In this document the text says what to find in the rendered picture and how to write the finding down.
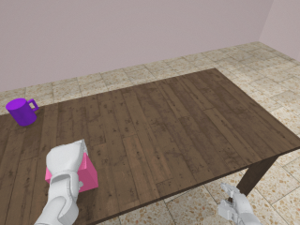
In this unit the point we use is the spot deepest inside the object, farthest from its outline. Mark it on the robot right forearm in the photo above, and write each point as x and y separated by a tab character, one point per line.
247	218

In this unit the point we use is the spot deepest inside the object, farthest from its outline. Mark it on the robot left hand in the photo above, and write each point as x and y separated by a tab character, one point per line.
66	157

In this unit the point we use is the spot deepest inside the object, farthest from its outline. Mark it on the robot right hand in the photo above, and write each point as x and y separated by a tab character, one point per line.
239	204

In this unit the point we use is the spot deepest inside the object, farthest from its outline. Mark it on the sponge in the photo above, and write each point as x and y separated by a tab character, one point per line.
87	174

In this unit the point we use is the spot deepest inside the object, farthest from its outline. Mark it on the robot left forearm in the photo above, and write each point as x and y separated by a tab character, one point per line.
61	207

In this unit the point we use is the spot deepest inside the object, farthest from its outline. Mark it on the table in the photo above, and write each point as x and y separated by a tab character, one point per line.
147	142

